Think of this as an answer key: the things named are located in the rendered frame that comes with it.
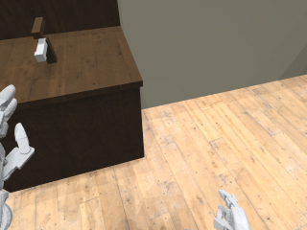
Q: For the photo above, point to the tap lever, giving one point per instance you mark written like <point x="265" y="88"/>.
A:
<point x="41" y="50"/>

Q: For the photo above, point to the right robot hand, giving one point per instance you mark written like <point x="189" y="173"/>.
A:
<point x="235" y="218"/>

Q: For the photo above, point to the counter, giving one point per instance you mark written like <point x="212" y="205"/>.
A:
<point x="81" y="107"/>

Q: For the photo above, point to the left robot hand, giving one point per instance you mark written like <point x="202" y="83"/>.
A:
<point x="18" y="157"/>

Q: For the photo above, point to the robot left forearm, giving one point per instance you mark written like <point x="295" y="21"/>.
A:
<point x="5" y="211"/>

